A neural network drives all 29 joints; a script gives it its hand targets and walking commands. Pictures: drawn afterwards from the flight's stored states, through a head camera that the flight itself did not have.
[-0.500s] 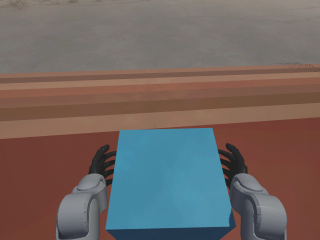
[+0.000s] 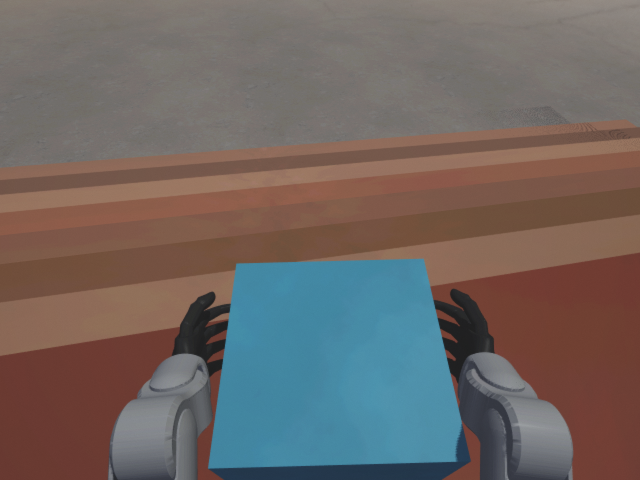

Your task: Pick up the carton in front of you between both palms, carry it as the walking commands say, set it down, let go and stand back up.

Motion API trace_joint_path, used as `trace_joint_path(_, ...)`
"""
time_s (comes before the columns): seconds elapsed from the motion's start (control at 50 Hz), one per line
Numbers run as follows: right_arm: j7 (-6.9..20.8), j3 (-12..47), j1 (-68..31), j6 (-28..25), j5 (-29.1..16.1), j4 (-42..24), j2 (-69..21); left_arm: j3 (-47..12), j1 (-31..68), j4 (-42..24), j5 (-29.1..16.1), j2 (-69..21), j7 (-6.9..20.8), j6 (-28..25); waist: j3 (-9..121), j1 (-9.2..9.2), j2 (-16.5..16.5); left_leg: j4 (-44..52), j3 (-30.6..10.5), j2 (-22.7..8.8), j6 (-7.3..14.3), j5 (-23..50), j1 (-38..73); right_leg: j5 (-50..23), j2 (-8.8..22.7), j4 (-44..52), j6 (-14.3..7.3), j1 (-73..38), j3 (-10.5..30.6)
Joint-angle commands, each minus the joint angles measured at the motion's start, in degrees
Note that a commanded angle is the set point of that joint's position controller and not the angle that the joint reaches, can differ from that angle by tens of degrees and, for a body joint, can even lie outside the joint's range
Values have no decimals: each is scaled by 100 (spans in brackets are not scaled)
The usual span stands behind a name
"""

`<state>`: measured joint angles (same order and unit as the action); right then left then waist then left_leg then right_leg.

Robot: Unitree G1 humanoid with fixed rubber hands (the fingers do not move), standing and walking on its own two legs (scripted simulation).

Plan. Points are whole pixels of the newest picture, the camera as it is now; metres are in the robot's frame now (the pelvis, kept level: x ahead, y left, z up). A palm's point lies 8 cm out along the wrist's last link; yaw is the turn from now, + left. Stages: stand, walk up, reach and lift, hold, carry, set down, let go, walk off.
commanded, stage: carry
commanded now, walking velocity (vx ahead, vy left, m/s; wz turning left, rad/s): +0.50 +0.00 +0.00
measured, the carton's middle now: (332, 388) +0.23 -0.01 +0.01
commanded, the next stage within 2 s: none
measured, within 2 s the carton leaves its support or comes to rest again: neither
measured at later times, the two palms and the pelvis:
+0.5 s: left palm (237, 178) +0.57 +0.14 +0.06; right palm (407, 168) +0.61 -0.16 +0.07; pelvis +0.34 -0.04 -0.01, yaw +4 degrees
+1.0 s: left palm (236, 73) +1.01 +0.19 +0.05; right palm (357, 70) +1.01 -0.11 +0.07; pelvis +0.65 +0.04 -0.02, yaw +2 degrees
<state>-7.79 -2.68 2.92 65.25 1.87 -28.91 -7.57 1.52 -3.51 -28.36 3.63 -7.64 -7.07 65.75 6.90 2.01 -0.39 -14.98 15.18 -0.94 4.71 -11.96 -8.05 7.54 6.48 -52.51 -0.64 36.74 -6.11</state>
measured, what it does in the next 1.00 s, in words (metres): walks ahead: right foot, then left foot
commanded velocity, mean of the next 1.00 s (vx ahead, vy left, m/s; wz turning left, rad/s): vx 0.50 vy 0.00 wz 0.00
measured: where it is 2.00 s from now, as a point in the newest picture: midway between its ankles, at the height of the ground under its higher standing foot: (314, 262)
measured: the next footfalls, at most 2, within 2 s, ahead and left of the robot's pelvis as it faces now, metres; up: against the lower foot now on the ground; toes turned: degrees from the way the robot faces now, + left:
right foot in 0.26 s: +0.40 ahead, -0.10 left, +0.00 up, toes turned -10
left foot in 0.78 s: +0.72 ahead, +0.11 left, +0.00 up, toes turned +12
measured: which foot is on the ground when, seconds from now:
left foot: down 0.00-0.30, up 0.32-0.76, down 0.78-1.00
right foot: up 0.00-0.24, down 0.26-0.78, up 0.80-1.00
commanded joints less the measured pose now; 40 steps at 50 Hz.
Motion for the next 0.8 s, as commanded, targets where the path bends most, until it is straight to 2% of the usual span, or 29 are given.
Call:
trace_joint_path(0.0,884,3669,-2247,7,-1618,-701,-4125,-3626,2084,-535,-1354,-4503,524,-74,380,-135,671,800,-1028,-1349,179,960,1127,-420,19,585,104,761,-179)
trace_joint_path(0.06,756,3453,-1796,131,-1409,-523,-3919,-3573,2145,-716,-1395,-4128,466,78,162,-89,577,684,-890,-1324,280,1467,1225,-620,-88,1235,65,589,-397)
trace_joint_path(0.14,643,3375,-1903,273,-1401,-608,-3755,-3527,2229,-799,-1500,-3982,414,235,-199,-100,912,599,-630,-1289,156,2213,1460,-645,-195,1874,-144,284,-594)
trace_joint_path(0.18,600,3455,-2074,287,-1494,-747,-3827,-3481,2202,-810,-1529,-3950,412,262,-218,-91,675,336,-494,-1252,53,3399,1279,-802,-456,2257,-272,-562,-875)
trace_joint_path(0.22,580,3484,-2142,274,-1483,-982,-3652,-3472,2130,-806,-1574,-3995,392,240,375,-205,1191,-1103,-1,-1060,-160,4881,1426,-281,-911,2400,-276,-1819,-1221)
trace_joint_path(0.24,585,3541,-2041,297,-1524,-735,-3816,-3438,2301,-823,-1560,-4052,393,244,769,-263,946,-2117,118,-909,-243,4569,788,-258,-1003,2594,-251,-3008,-1346)
trace_joint_path(0.26,562,3641,-2039,289,-1556,-813,-3794,-3563,2213,-952,-1651,-4046,401,248,1388,-418,506,-3522,-162,-799,-351,2906,-133,609,74,2753,-321,-4396,4)
trace_joint_path(0.28,600,3655,-2096,264,-1563,-1110,-3901,-3552,2420,-991,-1725,-4021,450,187,1812,-399,-1331,-5436,-417,41,-635,89,-2004,1547,1844,3565,-1317,-5371,3181)
trace_joint_path(0.3,617,3728,-2398,274,-1540,-1023,-3853,-3452,1948,-515,-1630,-4053,486,205,1517,-370,-1641,-6498,-1274,140,-536,-1210,-2734,663,1839,4085,-1412,-5181,3497)
trace_joint_path(0.32,647,3648,-2248,232,-1458,-937,-3856,-3438,2148,-725,-1707,-4244,527,154,1591,-364,-1284,-6716,-1533,-165,-420,-1043,-2843,-352,1583,3915,-1239,-4959,2826)
trace_joint_path(0.34,659,3663,-2493,203,-1443,-647,-4226,-3582,2635,-699,-1758,-4382,544,74,1512,-344,-640,-6813,-1583,-384,-336,-989,-2952,-696,1490,3650,-1219,-4611,2106)
trace_joint_path(0.36,701,3595,-2519,138,-1446,-531,-4272,-3480,2377,-363,-1623,-4492,576,55,1374,-279,-135,-6447,-1650,-553,-326,-606,-2890,-719,1289,3690,-999,-4089,1637)
trace_joint_path(0.38,710,3532,-2182,91,-1233,-87,-4342,-3514,2449,-219,-1600,-4492,600,-60,1222,-286,-127,-5953,-1571,-691,-283,-437,-2583,-227,1096,3760,-747,-3530,1252)
trace_joint_path(0.4,684,3406,-2444,-22,-1159,-2,-4475,-3535,2858,-371,-1614,-4473,611,-167,1163,-256,-103,-5714,-1464,-581,-263,-303,-2691,188,1006,3776,-653,-3570,973)
trace_joint_path(0.44,637,3419,-2699,-146,-1060,231,-4424,-3509,3231,-192,-1644,-4441,636,-268,925,-293,-547,-5292,-1262,-617,-289,-137,-2916,805,942,4060,-763,-3242,761)
trace_joint_path(0.46,592,3292,-2692,-208,-997,356,-4310,-3498,3251,-36,-1617,-4290,606,-296,844,-282,-271,-4947,-1237,-670,-390,-49,-3056,506,954,4153,-835,-3249,698)
trace_joint_path(0.48,557,3228,-2995,-228,-1067,342,-4198,-3341,3366,139,-1636,-4299,568,-334,710,-281,-571,-4809,-1168,-720,-392,159,-3192,675,992,4180,-845,-3231,659)
trace_joint_path(0.52,446,3119,-3364,-252,-958,672,-4059,-3078,3410,795,-1422,-4125,485,-332,445,-283,-648,-4263,-1065,-778,-426,496,-3430,233,888,4158,-977,-3104,410)
trace_joint_path(0.54,421,3103,-3649,-327,-1017,422,-4093,-3169,3909,352,-1559,-4110,433,-452,541,-309,-616,-3800,-1031,-792,-414,705,-3374,401,849,4100,-994,-3172,307)
trace_joint_path(0.56,388,3076,-4110,-335,-1079,594,-4046,-2981,4068,660,-1421,-3991,373,-445,563,-396,-498,-3564,-934,-687,-385,677,-3389,136,738,3994,-1017,-3367,331)
trace_joint_path(0.6,254,2899,-4479,-390,-1068,762,-3831,-2896,4615,695,-1363,-3840,180,-495,379,-396,-549,-2994,-743,-586,-351,922,-3397,-256,624,3768,-1034,-3448,88)
trace_joint_path(0.62,193,2783,-4644,-374,-1007,907,-3590,-2710,4635,1087,-1311,-3677,115,-473,427,-478,-683,-2615,-695,-502,-284,920,-3143,-454,668,3755,-999,-3520,89)
trace_joint_path(0.66,69,2573,-4878,-376,-1009,1295,-3336,-2438,5052,1140,-1098,-3334,-75,-504,385,-380,-451,-2067,-570,-273,-204,1064,-2550,-521,553,3743,-851,-3331,-1)
trace_joint_path(0.68,31,2487,-5107,-380,-1101,1324,-3325,-2494,5189,1296,-1161,-3385,-130,-474,319,-332,-660,-1835,-645,-268,-135,1206,-2432,-961,563,3486,-745,-3537,-61)
trace_joint_path(0.7,-22,2344,-5191,-385,-991,1693,-3220,-2366,5370,1487,-1011,-3204,-200,-482,499,-396,-535,-1683,-264,31,-90,1070,-2307,-1937,487,3063,-721,-3911,-213)
trace_joint_path(0.72,-69,2312,-5498,-420,-1113,1674,-3225,-2272,5402,1709,-1056,-3303,-251,-487,733,-171,-718,-1554,-311,27,-27,1174,-1461,-2594,507,2468,-528,-3837,-376)
trace_joint_path(0.74,-138,2217,-5518,-428,-1062,1970,-3172,-2185,5681,1883,-1101,-3209,-287,-481,1336,79,-423,-1427,-54,300,-47,743,-315,-2654,130,1180,-306,-3634,-645)
trace_joint_path(0.76,-143,2074,-5442,-450,-992,2048,-3198,-2227,5870,1819,-1088,-3226,-293,-504,2034,293,411,-1478,-1268,-629,71,-50,994,-1420,18,-319,-168,-2730,-526)
trace_joint_path(0.78,-180,1961,-5722,-435,-983,2351,-2988,-2003,5967,1966,-1065,-3140,-334,-481,2525,192,1594,-991,-4209,-2105,996,198,2432,833,-815,-2161,41,-724,-121)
